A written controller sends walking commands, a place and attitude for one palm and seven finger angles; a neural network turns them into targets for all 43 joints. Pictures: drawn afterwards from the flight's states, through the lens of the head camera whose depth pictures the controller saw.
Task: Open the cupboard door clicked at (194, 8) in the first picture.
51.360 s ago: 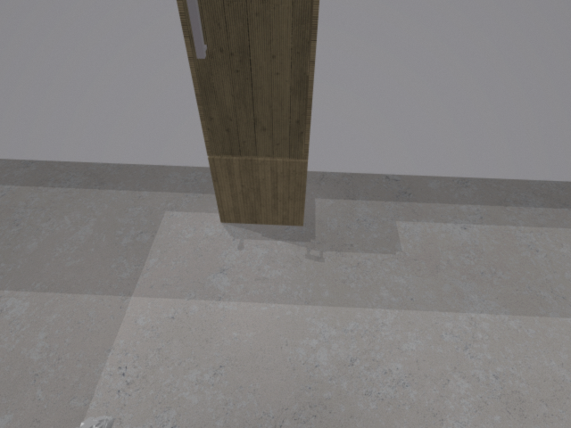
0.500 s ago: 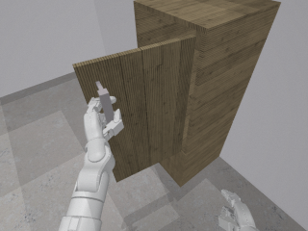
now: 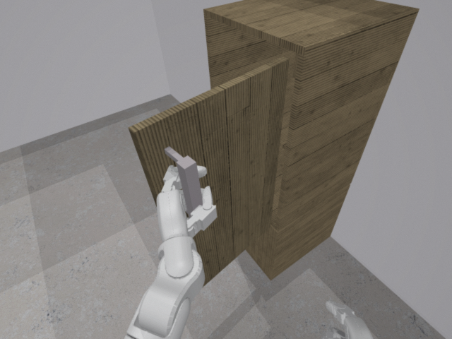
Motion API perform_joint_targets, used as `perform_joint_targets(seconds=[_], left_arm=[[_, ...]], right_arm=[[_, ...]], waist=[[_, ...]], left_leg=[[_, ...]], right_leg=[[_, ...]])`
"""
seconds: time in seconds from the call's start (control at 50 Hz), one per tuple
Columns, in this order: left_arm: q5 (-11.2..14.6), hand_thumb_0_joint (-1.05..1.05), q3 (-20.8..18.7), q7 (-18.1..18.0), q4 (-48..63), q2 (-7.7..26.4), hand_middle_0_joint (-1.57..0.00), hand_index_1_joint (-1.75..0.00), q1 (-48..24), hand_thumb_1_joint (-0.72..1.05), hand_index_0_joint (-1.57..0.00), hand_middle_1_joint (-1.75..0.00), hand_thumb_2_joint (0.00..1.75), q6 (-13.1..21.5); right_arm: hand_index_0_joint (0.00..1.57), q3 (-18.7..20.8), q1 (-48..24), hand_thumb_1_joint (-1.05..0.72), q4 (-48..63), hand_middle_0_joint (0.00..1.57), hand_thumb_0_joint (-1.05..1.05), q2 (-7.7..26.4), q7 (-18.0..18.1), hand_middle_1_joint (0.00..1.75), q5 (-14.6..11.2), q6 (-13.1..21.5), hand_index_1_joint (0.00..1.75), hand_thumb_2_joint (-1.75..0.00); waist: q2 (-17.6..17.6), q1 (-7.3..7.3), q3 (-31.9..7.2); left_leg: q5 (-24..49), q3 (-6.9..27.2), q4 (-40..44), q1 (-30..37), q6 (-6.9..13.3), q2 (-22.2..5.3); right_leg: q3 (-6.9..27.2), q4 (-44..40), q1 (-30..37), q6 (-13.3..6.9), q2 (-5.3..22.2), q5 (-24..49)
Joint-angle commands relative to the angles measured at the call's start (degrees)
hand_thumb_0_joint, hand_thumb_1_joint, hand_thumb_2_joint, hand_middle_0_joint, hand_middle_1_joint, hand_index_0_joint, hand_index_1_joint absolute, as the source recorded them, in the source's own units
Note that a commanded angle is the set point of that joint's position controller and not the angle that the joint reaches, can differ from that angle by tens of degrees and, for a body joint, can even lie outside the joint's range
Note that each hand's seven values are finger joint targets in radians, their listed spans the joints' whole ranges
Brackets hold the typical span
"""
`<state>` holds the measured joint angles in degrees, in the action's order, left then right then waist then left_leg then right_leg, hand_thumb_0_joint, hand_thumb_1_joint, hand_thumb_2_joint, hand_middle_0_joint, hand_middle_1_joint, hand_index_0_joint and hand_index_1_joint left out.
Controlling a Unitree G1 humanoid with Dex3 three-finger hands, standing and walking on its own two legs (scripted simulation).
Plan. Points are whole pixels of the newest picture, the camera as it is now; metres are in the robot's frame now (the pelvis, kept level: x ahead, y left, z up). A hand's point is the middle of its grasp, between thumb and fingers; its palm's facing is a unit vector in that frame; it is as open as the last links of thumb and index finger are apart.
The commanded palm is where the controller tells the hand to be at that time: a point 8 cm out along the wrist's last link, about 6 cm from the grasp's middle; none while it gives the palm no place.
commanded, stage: open thumb and fingers to let go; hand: left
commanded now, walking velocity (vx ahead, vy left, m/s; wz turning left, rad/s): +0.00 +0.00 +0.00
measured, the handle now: (185, 188) +0.34 +0.09 +0.13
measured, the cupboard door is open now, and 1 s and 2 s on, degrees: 98 95 99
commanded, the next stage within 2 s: slide the hand sideways off the handle in 0.82 s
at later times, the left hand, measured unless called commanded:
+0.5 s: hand (191, 202) +0.31 +0.07 +0.13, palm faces +0.33 -0.94 +0.00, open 12.3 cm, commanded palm +0.26 +0.10 +0.13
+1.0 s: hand (199, 207) +0.30 +0.06 +0.13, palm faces +0.19 -0.98 -0.03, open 15.5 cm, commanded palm +0.25 +0.09 +0.13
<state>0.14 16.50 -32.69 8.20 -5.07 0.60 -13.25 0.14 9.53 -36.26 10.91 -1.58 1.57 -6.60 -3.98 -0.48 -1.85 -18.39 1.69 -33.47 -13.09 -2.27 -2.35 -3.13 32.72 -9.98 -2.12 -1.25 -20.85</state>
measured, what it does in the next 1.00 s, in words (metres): stands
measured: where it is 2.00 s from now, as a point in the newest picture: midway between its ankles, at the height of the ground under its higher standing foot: outside the picture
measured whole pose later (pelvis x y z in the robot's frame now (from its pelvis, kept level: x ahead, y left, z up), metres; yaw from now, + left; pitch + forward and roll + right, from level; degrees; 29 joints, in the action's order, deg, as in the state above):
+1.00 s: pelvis -0.03 +0.02 +0.00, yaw +0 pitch -3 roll +0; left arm -2.2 14.6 -27.2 -3.9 -5.6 -9.9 -9.4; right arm -0.8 8.0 -36.8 9.5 -1.2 1.3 -6.7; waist -1.9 1.0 -0.6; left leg -16.6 1.1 -34.7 -15.6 -0.5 -0.7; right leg -2.6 33.9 -12.5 -0.5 0.5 -18.9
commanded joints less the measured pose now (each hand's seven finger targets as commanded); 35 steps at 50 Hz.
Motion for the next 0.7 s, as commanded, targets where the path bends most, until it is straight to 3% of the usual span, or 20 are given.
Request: perform_joint_targets(seconds=[0.0,0.06,0.2,0.24,0.38,0.42,0.5,0.58,0.62,0.68], left_arm=[[-2.1,0.00,-5.4,-3.5,8.1,-5.2,-0.40,-1.34,-21.5,0.83,-0.40,-1.34,0.87,3.3],[-2.4,0.00,-4.8,-3.3,5.7,-6.3,-0.38,-1.32,-22.2,0.62,-0.38,-1.32,0.78,3.8],[-3.1,0.00,-1.2,-1.0,6.3,-9.0,-0.35,-1.27,-23.1,0.13,-0.35,-1.27,0.57,5.7],[-3.3,0.00,-0.4,-0.6,5.7,-9.4,-0.33,-1.25,-24.7,-0.01,-0.33,-1.25,0.51,5.8],[-2.8,0.00,-1.0,-1.2,4.5,-9.3,-0.30,-1.20,-26.8,-0.50,-0.30,-1.20,0.30,5.4],[-3.1,0.00,-1.2,-1.7,3.3,-9.2,-0.30,-1.20,-27.6,-0.50,-0.30,-1.20,0.30,5.4],[-3.5,0.00,0.4,-2.6,1.9,-11.5,-0.27,-1.00,-29.8,-0.50,-0.27,-1.00,0.30,5.4],[-3.4,0.00,-0.1,-3.2,1.2,-11.5,-0.23,-0.80,-30.0,-0.50,-0.23,-0.80,0.30,5.2],[-3.3,0.00,-0.6,-3.5,-1.3,-11.4,-0.22,-0.70,-29.9,-0.50,-0.22,-0.70,0.30,4.8],[-3.1,0.00,-0.7,-4.1,0.1,-11.7,-0.19,-0.55,-30.6,-0.50,-0.19,-0.55,0.30,4.7]], right_arm=[[0.20,0.4,-12.7,-0.90,8.4,0.20,0.00,3.2,1.0,0.30,0.4,3.7,0.30,-0.90],[0.20,0.4,-12.2,-0.90,8.1,0.20,0.00,3.0,1.3,0.30,0.4,3.9,0.30,-0.90],[0.20,0.8,-10.2,-0.90,8.8,0.20,0.00,3.1,0.8,0.30,0.2,4.0,0.30,-0.90],[0.20,0.7,-10.2,-0.90,8.5,0.20,0.00,3.2,0.9,0.30,0.1,3.8,0.30,-0.90],[0.20,0.5,-11.6,-0.90,8.6,0.20,0.00,3.0,1.0,0.30,-0.1,3.8,0.30,-0.90],[0.20,0.5,-11.4,-0.90,8.2,0.20,0.00,3.0,1.0,0.30,-0.1,3.9,0.30,-0.90],[0.20,0.6,-11.6,-0.90,7.9,0.20,0.00,2.9,0.6,0.30,0.1,4.2,0.30,-0.90],[0.20,0.8,-11.5,-0.90,7.7,0.20,0.00,2.9,0.5,0.30,0.1,4.3,0.30,-0.90],[0.20,0.5,-11.5,-0.90,7.3,0.20,0.00,3.0,0.4,0.30,0.0,4.1,0.30,-0.90],[0.20,0.7,-11.8,-0.90,7.6,0.20,0.00,3.0,0.2,0.30,0.1,3.9,0.30,-0.90]], waist=[[10.7,2.24,-7.3],[11.5,2.32,-8.5],[8.9,1.45,-11.1],[7.9,0.93,-10.7],[7.7,1.35,-9.8],[8.2,1.49,-9.1],[6.0,1.31,-10.3],[7.3,1.64,-11.2],[8.3,1.88,-9.7],[7.5,2.08,-11.4]], left_leg=[[14.5,-2.3,0.0,3.6,2.9,3.7],[15.1,-2.1,0.6,4.4,3.0,3.6],[17.9,-2.0,0.9,5.6,2.9,2.9],[17.5,-1.6,1.1,5.7,2.9,2.6],[15.4,-1.3,1.3,5.2,2.7,2.5],[14.6,-0.9,1.4,4.9,2.6,2.2],[14.1,-0.8,1.6,5.0,2.4,2.0],[13.9,-0.7,1.8,4.5,2.3,1.9],[12.9,-0.5,2.0,3.6,2.3,1.9],[13.6,-0.7,2.0,4.1,2.2,1.9]], right_leg=[[2.2,-8.9,-1.7,1.5,3.4,18.6],[2.0,-8.7,-1.3,1.4,3.4,19.1],[0.2,-5.7,-0.7,0.7,2.6,23.4],[-0.1,-5.5,-1.6,0.4,2.3,21.6],[-0.5,-5.9,-3.0,0.0,1.9,16.5],[-0.7,-6.3,-3.6,-0.1,1.6,14.2],[-1.2,-5.1,-4.4,-0.4,1.4,13.0],[-1.4,-4.7,-4.0,-0.5,1.2,12.4],[-1.5,-5.3,-4.5,-0.5,1.1,11.1],[-1.5,-4.7,-3.9,-0.6,1.1,11.8]])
